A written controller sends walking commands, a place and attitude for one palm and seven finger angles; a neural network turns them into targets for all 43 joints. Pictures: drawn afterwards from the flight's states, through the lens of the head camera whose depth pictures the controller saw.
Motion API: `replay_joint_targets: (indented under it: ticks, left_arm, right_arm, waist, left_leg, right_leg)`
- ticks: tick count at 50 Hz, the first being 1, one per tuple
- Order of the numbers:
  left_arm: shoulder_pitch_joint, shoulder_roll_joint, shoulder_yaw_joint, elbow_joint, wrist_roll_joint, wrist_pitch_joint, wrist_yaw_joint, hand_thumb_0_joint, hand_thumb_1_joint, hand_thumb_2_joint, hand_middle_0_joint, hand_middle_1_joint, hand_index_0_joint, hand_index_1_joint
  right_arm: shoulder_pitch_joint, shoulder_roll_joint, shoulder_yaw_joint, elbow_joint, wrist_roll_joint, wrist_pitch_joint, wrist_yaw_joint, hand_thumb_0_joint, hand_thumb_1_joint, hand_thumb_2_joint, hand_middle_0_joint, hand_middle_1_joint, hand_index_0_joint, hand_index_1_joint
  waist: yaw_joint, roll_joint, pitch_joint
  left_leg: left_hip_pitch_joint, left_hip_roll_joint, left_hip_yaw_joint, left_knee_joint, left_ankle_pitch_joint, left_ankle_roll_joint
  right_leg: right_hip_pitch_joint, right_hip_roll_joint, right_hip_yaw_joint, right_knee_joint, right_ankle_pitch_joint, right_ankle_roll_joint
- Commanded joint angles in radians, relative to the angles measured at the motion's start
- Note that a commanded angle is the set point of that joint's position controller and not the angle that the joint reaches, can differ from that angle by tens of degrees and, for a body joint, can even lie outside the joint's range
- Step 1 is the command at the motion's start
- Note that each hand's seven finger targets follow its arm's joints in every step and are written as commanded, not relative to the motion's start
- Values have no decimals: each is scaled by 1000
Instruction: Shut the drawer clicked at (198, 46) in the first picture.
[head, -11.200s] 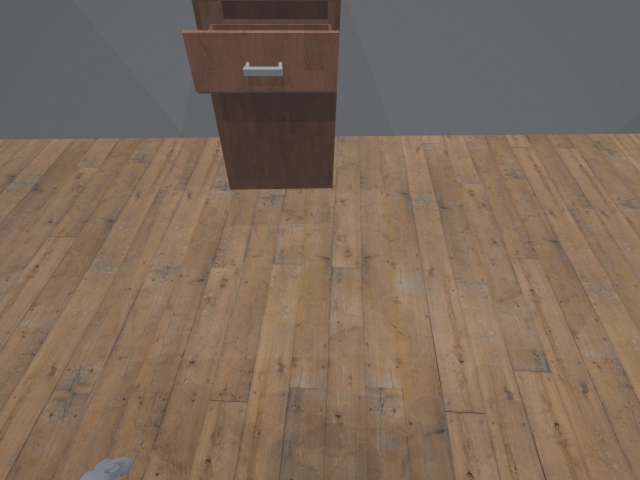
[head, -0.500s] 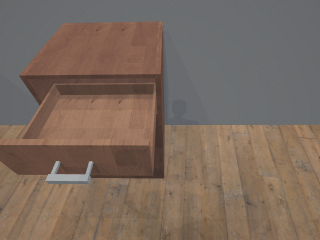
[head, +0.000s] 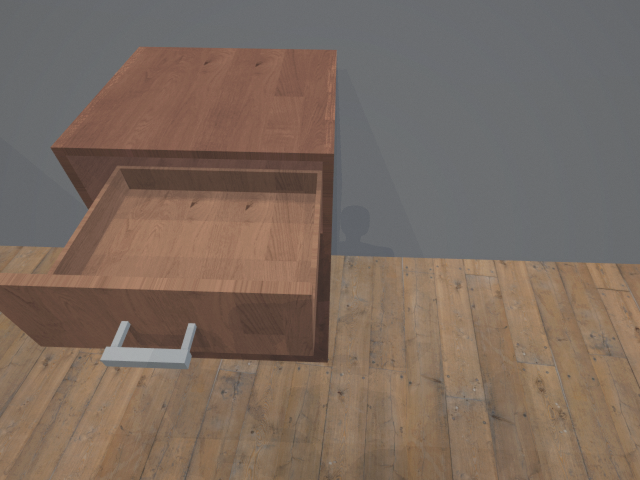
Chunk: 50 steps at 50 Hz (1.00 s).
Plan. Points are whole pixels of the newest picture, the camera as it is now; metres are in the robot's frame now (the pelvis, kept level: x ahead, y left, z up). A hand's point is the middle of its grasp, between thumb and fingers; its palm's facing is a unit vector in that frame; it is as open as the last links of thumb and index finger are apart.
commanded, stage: look again from close up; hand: left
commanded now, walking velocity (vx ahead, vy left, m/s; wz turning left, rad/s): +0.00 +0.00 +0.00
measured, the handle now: (152, 343) +0.30 +0.27 -0.04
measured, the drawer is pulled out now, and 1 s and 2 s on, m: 0.28 0.25 0.25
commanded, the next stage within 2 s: raise the hand and make a fist in 0.14 s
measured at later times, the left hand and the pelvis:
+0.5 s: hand (179, 439) +0.17 +0.18 -0.02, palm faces +0.21 -0.98 -0.06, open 6.9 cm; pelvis -0.02 +0.01 -0.02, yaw +1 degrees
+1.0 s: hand (168, 470) +0.14 +0.18 -0.01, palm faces -0.01 -1.00 -0.04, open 4.2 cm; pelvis -0.03 +0.01 -0.07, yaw +2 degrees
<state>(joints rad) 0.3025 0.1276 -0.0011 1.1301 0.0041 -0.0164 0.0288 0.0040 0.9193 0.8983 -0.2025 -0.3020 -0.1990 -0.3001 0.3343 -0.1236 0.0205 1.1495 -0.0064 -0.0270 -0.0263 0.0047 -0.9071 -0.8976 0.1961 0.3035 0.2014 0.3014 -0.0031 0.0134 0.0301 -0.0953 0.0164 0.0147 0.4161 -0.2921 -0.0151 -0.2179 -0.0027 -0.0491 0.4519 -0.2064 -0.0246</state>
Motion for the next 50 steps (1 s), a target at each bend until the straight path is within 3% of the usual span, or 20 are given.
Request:
replay_joint_targets:
  ticks: [1,11,12,13,14,15,16,17,19,21,24,25,26,27,30,35,37,41,45,50]
  left_arm:
    - [60,85,12,-26,4,-15,8,0,900,900,-200,-300,-200,-300]
    - [70,76,13,-21,5,-11,9,0,900,900,-200,-300,-200,-300]
    - [151,135,19,15,14,-32,50,0,900,900,-200,-300,-200,-300]
    - [-608,302,56,-1537,-213,-255,25,0,900,900,-220,-322,-220,-322]
    - [-226,224,64,-1272,-117,-177,81,0,900,900,-240,-343,-240,-343]
    - [-154,154,28,-1178,-138,-124,133,0,900,900,-260,-365,-260,-365]
    - [117,-35,-83,-983,-128,-19,131,0,900,900,-280,-387,-280,-387]
    - [7,-65,-127,-1176,-169,-37,104,0,900,900,-300,-408,-300,-408]
    - [12,-19,-101,-1225,-158,-134,80,0,900,900,-340,-452,-340,-452]
    - [171,-28,-58,-1131,-146,-216,31,0,900,900,-380,-495,-380,-495]
    - [499,-30,28,-1060,-206,-402,-120,0,900,900,-440,-560,-440,-560]
    - [529,16,80,-1049,-204,-455,-154,0,900,900,-460,-582,-460,-582]
    - [417,21,57,-1191,-209,-530,-189,0,900,900,-480,-603,-480,-603]
    - [370,86,110,-1261,-198,-598,-210,0,900,900,-500,-625,-500,-625]
    - [246,194,180,-1392,-153,-742,-209,0,900,900,-560,-690,-560,-690]
    - [191,125,116,-1541,-207,-681,-220,0,900,900,-660,-798,-660,-798]
    - [199,98,65,-1534,-228,-622,-263,0,900,900,-700,-842,-700,-842]
    - [251,148,80,-1527,-233,-444,-325,0,900,900,-780,-928,-780,-928]
    - [339,212,220,-1464,-249,-315,-309,0,900,900,-860,-1015,-860,-1015]
    - [405,182,261,-1538,-286,-322,-239,0,900,900,-960,-1123,-960,-1123]
  right_arm:
    - [90,-79,-14,-12,-2,-6,-11,0,-900,-900,200,300,200,300]
    - [94,-74,-14,-7,-2,-7,-14,0,-900,-900,200,300,200,300]
    - [-63,-114,-28,-89,4,-17,-3,0,-900,-900,200,300,200,300]
    - [-46,-314,-44,-463,46,-175,-52,0,-900,-900,200,300,200,300]
    - [-159,-203,-20,-407,34,-262,-79,0,-900,-900,200,300,200,300]
    - [-140,-228,-47,-346,39,-299,-76,0,-900,-900,200,300,200,300]
    - [-98,-177,-37,-337,56,-305,-59,0,-900,-900,200,300,200,300]
    - [-114,-209,-33,-417,64,-322,-56,0,-900,-900,200,300,200,300]
    - [-145,-243,-51,-469,42,-368,-62,0,-900,-900,200,300,200,300]
    - [-132,-235,-72,-541,24,-382,-41,0,-900,-900,200,300,200,300]
    - [-187,-224,-99,-637,17,-365,11,0,-900,-900,200,300,200,300]
    - [-191,-225,-104,-653,23,-354,30,0,-900,-900,200,300,200,300]
    - [-201,-230,-103,-690,15,-352,40,0,-900,-900,200,300,200,300]
    - [-209,-226,-109,-709,6,-350,43,0,-900,-900,200,300,200,300]
    - [-203,-215,-109,-725,-11,-332,51,0,-900,-900,200,300,200,300]
    - [-193,-225,-89,-801,17,-307,26,0,-900,-900,200,300,200,300]
    - [-196,-231,-81,-815,31,-308,6,0,-900,-900,200,300,200,300]
    - [-168,-234,-73,-825,46,-288,-19,0,-900,-900,200,300,200,300]
    - [-217,-206,-75,-821,54,-256,-42,0,-900,-900,200,300,200,300]
    - [-241,-181,-66,-819,52,-249,-42,0,-900,-900,200,300,200,300]
  waist:
    - [3,2,72]
    - [6,11,83]
    - [63,-99,76]
    - [-81,113,-433]
    - [5,238,-379]
    - [-18,231,-290]
    - [-21,95,-152]
    - [-28,15,-43]
    - [-61,-140,17]
    - [-16,-288,-2]
    - [67,-333,-58]
    - [86,-238,-91]
    - [73,-133,-146]
    - [70,-22,-192]
    - [52,138,-205]
    - [-22,109,-288]
    - [-40,60,-254]
    - [-36,-17,-321]
    - [23,-96,-298]
    - [57,-58,-269]
  left_leg:
    - [-117,75,-55,-97,133,38]
    - [-115,75,-60,-103,121,44]
    - [-202,87,3,123,172,10]
    - [26,-20,-16,-21,216,41]
    - [16,-8,18,-29,314,47]
    - [-55,7,10,-13,251,18]
    - [-146,12,-14,-23,175,20]
    - [-200,12,-47,-21,101,25]
    - [-261,-10,-55,50,-18,42]
    - [-345,-32,-38,131,-52,39]
    - [-506,-38,-4,241,-49,10]
    - [-537,-45,10,271,-37,0]
    - [-549,-52,18,311,-17,2]
    - [-556,-50,28,356,-6,3]
    - [-637,-42,3,464,-39,14]
    - [-641,-37,-29,534,-117,38]
    - [-667,-33,-41,538,-190,44]
    - [-658,-32,-44,539,-86,51]
    - [-681,-32,-48,502,-43,41]
    - [-657,-30,-47,450,-20,30]
  right_leg:
    - [43,-94,99,-66,121,-23]
    - [32,-90,97,-60,98,-22]
    - [58,-158,133,-26,583,0]
    - [175,-73,115,27,313,-1]
    - [148,-16,69,49,157,-30]
    - [69,-20,25,39,69,-17]
    - [-3,-22,-12,28,27,-2]
    - [-43,-26,-20,28,-18,8]
    - [-164,-25,-27,24,-155,19]
    - [-238,-21,-25,64,-271,18]
    - [-242,-17,-21,184,-236,10]
    - [-236,-20,-7,229,-196,-4]
    - [-257,-24,-1,287,-147,-9]
    - [-285,-24,8,338,-123,-17]
    - [-430,-18,24,455,-150,-33]
    - [-475,-15,41,445,-217,-19]
    - [-491,-16,56,402,-323,-8]
    - [-377,-17,59,375,-210,5]
    - [-296,-20,53,359,-187,8]
    - [-272,-18,17,369,-167,3]
